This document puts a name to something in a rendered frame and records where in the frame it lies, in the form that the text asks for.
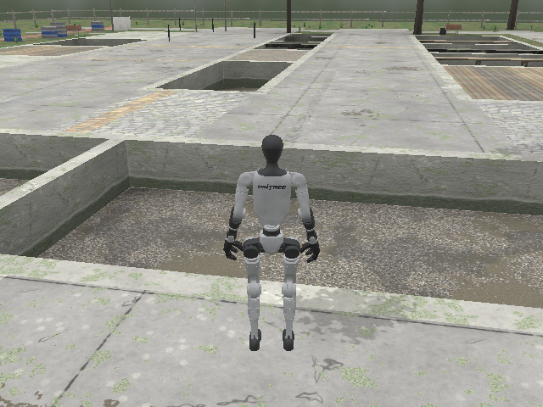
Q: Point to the robot right hand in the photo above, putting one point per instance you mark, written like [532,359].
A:
[314,248]

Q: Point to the robot left upper arm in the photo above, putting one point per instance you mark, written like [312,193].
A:
[241,194]

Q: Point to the robot left thigh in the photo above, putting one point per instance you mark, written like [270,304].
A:
[251,249]

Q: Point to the robot left forearm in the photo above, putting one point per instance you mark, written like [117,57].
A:
[233,227]

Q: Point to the right robot foot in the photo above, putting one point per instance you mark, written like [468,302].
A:
[288,344]

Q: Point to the robot right forearm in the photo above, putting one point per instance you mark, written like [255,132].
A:
[310,229]

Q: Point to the robot left hand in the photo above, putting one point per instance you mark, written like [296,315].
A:
[228,246]

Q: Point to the robot right upper arm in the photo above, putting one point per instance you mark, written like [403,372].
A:
[302,194]

